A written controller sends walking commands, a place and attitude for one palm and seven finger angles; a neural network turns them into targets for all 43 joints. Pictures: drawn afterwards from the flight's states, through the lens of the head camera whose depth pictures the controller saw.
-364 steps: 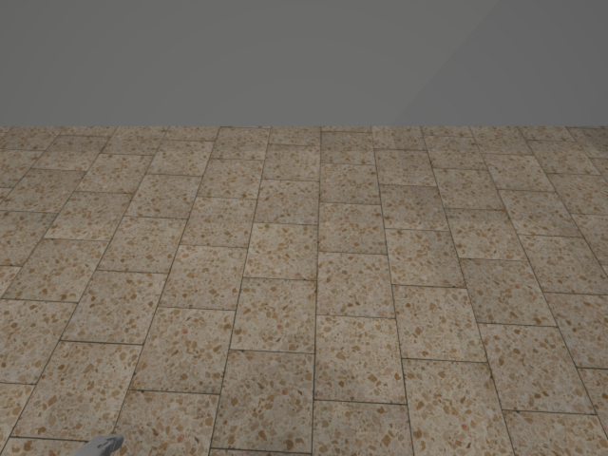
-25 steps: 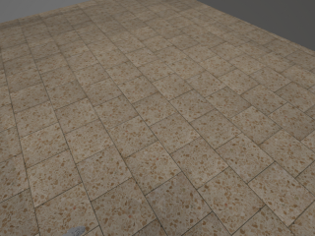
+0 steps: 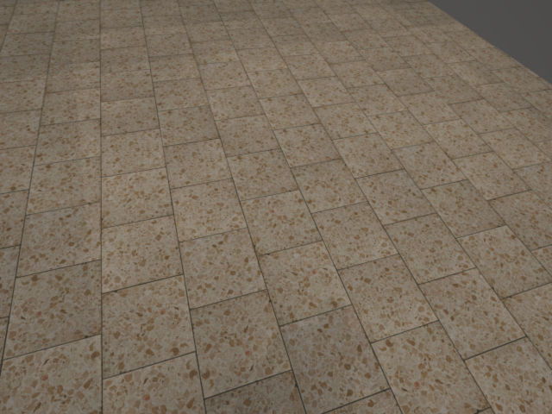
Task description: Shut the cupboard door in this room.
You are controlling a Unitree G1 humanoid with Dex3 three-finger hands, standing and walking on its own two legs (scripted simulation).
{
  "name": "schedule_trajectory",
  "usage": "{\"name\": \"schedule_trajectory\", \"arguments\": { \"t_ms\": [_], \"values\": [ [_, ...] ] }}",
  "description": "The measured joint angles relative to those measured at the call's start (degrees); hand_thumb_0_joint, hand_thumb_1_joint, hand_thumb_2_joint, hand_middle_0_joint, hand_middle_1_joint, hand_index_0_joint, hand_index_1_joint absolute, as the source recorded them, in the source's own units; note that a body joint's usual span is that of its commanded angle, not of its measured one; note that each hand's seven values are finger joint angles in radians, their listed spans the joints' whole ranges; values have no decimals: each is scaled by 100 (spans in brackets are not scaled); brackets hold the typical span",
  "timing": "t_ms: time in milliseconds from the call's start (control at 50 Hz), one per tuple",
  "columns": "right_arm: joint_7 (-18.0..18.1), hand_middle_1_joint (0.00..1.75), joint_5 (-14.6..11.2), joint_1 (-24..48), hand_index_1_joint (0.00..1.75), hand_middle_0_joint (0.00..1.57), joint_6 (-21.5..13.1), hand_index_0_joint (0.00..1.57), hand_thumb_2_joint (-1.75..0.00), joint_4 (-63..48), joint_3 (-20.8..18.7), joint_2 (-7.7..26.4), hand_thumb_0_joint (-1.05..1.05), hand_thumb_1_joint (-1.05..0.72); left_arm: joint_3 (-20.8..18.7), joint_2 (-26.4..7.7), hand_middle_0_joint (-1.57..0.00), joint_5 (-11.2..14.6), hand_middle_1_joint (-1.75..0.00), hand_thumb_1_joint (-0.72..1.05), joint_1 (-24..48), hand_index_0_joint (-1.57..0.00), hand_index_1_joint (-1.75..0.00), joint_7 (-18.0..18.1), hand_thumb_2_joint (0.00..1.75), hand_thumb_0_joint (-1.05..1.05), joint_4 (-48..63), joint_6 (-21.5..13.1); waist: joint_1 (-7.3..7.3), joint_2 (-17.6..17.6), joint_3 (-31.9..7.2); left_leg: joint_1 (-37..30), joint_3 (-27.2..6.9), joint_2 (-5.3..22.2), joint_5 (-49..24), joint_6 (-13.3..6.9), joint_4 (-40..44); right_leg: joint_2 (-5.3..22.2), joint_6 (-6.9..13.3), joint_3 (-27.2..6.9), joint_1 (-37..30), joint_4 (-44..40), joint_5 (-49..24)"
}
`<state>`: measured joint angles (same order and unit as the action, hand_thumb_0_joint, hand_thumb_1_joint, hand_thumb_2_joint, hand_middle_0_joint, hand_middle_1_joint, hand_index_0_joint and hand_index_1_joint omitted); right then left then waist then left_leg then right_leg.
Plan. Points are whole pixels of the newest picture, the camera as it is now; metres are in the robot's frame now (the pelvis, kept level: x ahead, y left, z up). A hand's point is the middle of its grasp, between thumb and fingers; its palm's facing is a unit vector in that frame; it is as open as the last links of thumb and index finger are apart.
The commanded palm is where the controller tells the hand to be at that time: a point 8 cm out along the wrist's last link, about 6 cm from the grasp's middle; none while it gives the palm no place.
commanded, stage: turn or walk to find it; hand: left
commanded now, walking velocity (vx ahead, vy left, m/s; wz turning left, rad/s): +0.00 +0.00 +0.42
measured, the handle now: out of the picture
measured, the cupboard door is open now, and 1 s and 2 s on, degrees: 84 84 84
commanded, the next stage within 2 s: none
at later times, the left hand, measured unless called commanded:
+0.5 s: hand out of the picture +0.05 +0.17 -0.13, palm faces +0.22 -0.94 -0.26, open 7.4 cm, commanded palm none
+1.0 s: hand out of the picture -0.14 +0.21 -0.17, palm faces +0.47 -0.85 -0.24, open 7.4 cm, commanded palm none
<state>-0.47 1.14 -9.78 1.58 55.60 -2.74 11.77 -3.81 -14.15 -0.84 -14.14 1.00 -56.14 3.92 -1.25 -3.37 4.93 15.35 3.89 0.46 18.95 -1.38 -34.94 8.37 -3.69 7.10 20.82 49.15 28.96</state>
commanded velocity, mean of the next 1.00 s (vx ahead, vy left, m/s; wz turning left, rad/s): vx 0.00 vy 0.00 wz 0.42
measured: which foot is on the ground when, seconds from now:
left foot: down 0.00-0.42, up 0.44-0.82, down 0.84-1.00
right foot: up 0.00-0.40, down 0.42-0.84, up 0.86-1.00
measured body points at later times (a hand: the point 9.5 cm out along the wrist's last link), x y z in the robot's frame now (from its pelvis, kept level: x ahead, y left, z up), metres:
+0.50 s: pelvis -0.03 -0.04 +0.01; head -0.01 -0.06 +0.46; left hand +0.04 +0.22 -0.11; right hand +0.06 -0.28 -0.16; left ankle -0.04 +0.09 -0.68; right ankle +0.01 -0.14 -0.73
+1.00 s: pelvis -0.07 +0.00 +0.01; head -0.06 +0.04 +0.46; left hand -0.16 +0.25 -0.15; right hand +0.11 -0.19 -0.12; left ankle -0.12 +0.09 -0.73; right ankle -0.02 -0.13 -0.66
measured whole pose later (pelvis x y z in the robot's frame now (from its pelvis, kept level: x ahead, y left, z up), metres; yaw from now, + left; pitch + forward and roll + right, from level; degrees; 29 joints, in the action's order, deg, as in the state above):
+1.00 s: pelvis -0.07 +0.00 +0.01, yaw +25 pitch -1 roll -1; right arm 0.4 1.2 -9.8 0.9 55.3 -1.9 10.6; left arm -4.2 -15.2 -0.7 -13.8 0.4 -57.3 4.2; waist -1.3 -2.4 3.8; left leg 12.8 1.6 0.1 16.0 -1.8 -29.3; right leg 5.6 -4.3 4.2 26.3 59.9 24.9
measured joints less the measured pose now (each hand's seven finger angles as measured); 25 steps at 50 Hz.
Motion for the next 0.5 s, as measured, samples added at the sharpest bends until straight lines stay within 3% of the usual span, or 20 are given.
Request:
{"name": "schedule_trajectory", "arguments": {
  "t_ms": [60,140,260,360,400,420,460,500],
  "values": [
    [73,29,13,15,30,20,-64,20,-90,-52,57,-92,1,-91,-41,-76,-20,8,-30,90,97,-20,-30,-30,90,1,-94,57,37,62,-33,-106,-131,-27,-158,-69,336,-212,-37,-268,374,967,-176],
    [99,29,0,-17,30,20,-100,20,-90,-51,105,-149,1,-91,-30,-84,-20,23,-30,91,256,-20,-30,-53,90,1,-4,-19,47,152,-72,-244,-305,-111,-473,-117,783,-315,-121,-421,518,1182,-470],
    [80,30,20,-133,30,20,-57,20,-90,-40,73,-161,1,-91,15,30,-20,40,-30,91,540,-20,-30,-33,90,1,206,-53,154,275,-130,-240,-562,-241,-660,-105,939,-423,-160,-560,330,525,-399],
    [60,30,49,-256,30,20,29,20,-90,-22,-2,-84,1,-91,80,193,-20,66,-30,91,725,-20,-30,-29,90,1,376,-119,293,422,-162,-54,-796,-311,-675,8,748,-584,-66,-556,-127,-653,-493],
    [52,30,30,-332,30,20,61,20,-90,-13,-38,-39,1,-91,117,242,-20,72,-30,90,721,-20,-30,-34,90,1,453,-196,306,459,-206,93,-882,-363,-621,90,546,-625,-26,-502,-479,-1502,-1000],
    [43,30,6,-367,30,20,73,20,-90,-12,-61,2,1,-91,130,279,-20,53,-30,90,708,-20,-30,-25,90,1,477,-250,297,512,-223,207,-930,-370,-552,138,355,-647,131,-456,-579,-1774,-1223],
    [38,30,-2,-393,30,20,145,20,-90,14,-125,95,1,-91,173,386,-20,16,-30,90,675,-20,-30,-20,90,1,497,-301,318,645,-190,550,-949,-377,280,199,-546,-653,392,-299,-573,-1679,-1279],
    [14,29,20,-425,30,20,238,20,-90,51,-181,171,1,-91,198,458,-20,13,-30,90,574,-20,-30,-18,90,1,514,-294,304,666,-198,934,-831,-378,588,228,-1727,-579,478,-184,-644,-1733,-1281]
  ]
}}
